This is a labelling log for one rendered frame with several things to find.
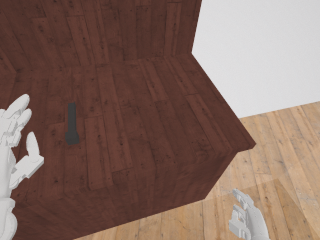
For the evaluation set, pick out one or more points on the robot right hand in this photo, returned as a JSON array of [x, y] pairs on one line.
[[251, 223]]

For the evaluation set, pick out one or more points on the robot left hand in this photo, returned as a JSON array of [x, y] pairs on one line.
[[12, 121]]

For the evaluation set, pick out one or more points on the tap lever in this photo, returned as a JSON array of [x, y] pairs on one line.
[[72, 137]]

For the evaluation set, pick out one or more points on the counter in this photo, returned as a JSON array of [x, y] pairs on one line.
[[154, 132]]

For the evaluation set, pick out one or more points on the left robot forearm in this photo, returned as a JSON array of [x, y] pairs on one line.
[[8, 221]]

